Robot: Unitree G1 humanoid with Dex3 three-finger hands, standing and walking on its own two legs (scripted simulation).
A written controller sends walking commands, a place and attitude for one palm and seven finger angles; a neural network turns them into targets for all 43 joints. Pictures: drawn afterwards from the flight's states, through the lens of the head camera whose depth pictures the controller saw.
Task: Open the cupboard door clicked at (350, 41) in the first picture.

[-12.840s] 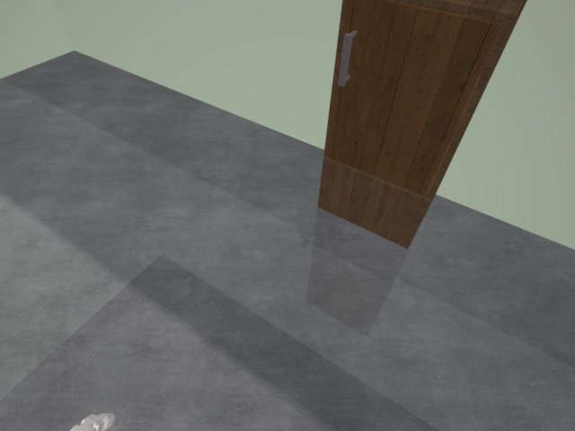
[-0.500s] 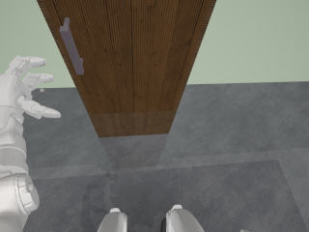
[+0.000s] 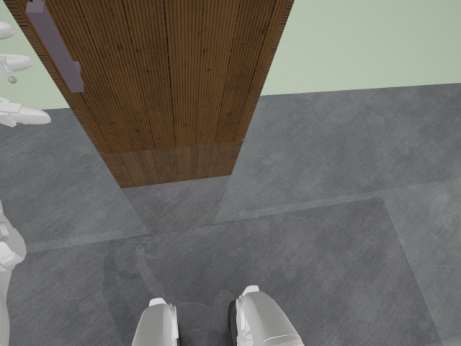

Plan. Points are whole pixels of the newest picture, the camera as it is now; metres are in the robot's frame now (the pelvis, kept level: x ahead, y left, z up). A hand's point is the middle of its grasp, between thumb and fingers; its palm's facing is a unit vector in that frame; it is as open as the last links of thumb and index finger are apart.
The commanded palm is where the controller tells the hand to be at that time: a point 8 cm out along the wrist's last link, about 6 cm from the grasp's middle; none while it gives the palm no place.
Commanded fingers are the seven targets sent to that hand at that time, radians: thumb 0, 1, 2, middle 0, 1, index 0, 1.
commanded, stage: move the hooked fingers beside the handle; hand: left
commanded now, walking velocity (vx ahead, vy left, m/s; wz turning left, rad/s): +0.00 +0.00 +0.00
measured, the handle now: (60, 44) +0.60 +0.22 +0.07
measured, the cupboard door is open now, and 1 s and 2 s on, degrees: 0 0 0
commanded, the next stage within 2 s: slide the fingers in behind the handle in 0.90 s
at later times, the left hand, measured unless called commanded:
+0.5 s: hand (13, 71) +0.54 +0.28 +0.08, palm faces +0.07 -1.00 -0.02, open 14.0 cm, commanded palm +0.52 +0.31 +0.07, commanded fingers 0.00 -0.50 0.30 -0.30 -1.20 -0.30 -1.20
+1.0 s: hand (19, 75) +0.53 +0.27 +0.07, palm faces +0.07 -1.00 -0.01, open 14.0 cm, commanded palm +0.52 +0.31 +0.07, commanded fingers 0.00 -0.50 0.30 -0.30 -1.20 -0.30 -1.20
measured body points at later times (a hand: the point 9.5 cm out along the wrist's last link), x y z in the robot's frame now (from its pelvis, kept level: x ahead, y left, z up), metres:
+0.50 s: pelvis +0.01 +0.01 +0.00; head +0.18 +0.05 +0.42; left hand +0.53 +0.33 +0.08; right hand -0.01 -0.25 -0.09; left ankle +0.01 +0.11 -0.66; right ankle +0.03 -0.13 -0.66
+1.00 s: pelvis +0.01 +0.00 +0.00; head +0.17 +0.04 +0.41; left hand +0.52 +0.33 +0.07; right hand +0.00 -0.26 -0.10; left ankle +0.01 +0.11 -0.66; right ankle +0.03 -0.13 -0.66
